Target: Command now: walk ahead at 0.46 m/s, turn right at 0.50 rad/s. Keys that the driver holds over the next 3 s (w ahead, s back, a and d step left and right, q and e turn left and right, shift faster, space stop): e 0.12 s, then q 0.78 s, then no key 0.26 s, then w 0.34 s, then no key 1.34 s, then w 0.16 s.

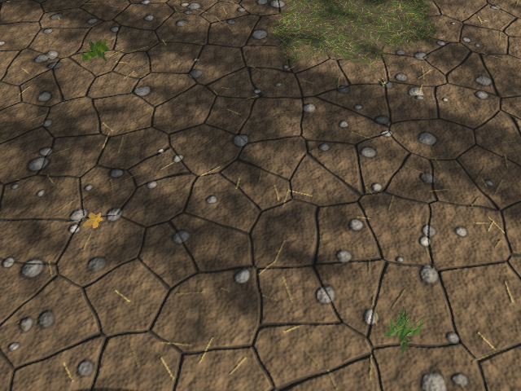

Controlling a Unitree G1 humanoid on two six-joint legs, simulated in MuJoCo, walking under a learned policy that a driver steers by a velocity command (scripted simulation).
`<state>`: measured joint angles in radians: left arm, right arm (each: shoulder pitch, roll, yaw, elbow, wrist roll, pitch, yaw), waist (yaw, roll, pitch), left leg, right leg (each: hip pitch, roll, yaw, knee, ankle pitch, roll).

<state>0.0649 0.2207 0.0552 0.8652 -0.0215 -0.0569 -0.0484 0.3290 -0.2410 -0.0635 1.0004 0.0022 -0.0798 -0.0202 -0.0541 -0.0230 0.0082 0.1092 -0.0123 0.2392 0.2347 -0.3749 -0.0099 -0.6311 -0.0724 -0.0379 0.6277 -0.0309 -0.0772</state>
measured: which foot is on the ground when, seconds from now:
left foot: down 0.00-0.04, up 0.06-0.56, down 0.58-1.00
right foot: up 0.00-0.04, down 0.06-0.58, up 0.60-1.00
